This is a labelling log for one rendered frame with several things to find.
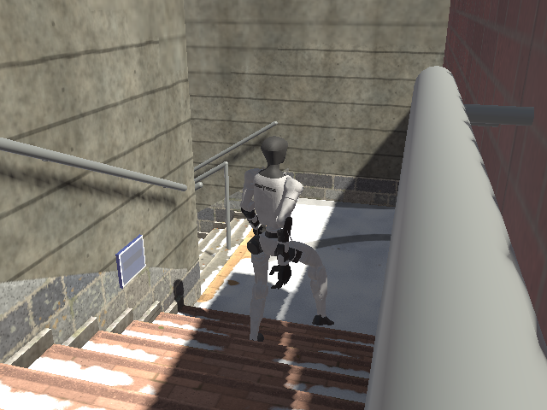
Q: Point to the robot right thigh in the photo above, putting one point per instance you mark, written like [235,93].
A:
[307,255]

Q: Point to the robot left hand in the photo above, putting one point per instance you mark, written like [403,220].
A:
[260,230]

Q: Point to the robot right upper arm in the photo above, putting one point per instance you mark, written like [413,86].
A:
[293,190]

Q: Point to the right robot forearm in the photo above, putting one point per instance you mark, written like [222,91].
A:
[283,242]

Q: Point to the humanoid robot torso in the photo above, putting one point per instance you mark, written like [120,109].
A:
[268,196]

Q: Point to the left robot forearm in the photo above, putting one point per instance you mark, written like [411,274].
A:
[252,218]

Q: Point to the robot left upper arm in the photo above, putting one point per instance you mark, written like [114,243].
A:
[248,191]

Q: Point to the robot right hand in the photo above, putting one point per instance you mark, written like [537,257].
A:
[284,274]

